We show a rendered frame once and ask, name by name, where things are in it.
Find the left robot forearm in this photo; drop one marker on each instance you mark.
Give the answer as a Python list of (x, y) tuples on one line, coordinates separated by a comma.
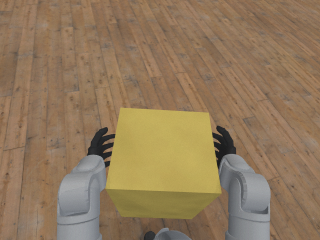
[(78, 200)]

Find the right robot forearm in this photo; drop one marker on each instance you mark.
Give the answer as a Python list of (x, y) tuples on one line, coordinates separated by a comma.
[(249, 197)]

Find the robot right hand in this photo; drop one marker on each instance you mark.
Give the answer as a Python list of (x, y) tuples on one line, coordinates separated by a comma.
[(227, 144)]

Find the robot left hand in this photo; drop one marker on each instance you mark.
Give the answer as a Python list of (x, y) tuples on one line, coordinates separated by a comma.
[(97, 147)]

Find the robot right thigh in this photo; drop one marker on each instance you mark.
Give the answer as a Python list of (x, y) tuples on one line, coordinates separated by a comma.
[(172, 235)]

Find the carton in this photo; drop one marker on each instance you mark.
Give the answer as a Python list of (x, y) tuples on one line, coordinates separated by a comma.
[(163, 164)]

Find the right robot shin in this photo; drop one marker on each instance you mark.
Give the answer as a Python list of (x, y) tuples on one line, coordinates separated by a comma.
[(162, 230)]

